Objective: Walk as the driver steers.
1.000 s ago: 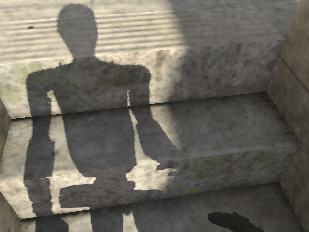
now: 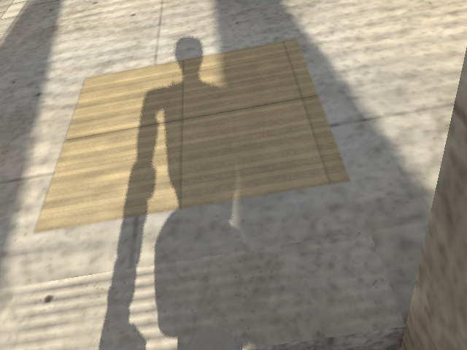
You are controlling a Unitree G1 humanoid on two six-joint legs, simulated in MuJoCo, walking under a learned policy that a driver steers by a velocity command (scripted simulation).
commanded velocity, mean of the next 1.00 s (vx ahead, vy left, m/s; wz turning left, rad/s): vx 0.50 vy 0.00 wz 0.36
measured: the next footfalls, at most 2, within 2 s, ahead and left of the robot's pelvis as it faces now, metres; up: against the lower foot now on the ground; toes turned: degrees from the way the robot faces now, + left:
left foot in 0.38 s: +0.29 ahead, +0.21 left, +0.21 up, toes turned +11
right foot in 0.86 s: +0.59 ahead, +0.10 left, +0.41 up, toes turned +19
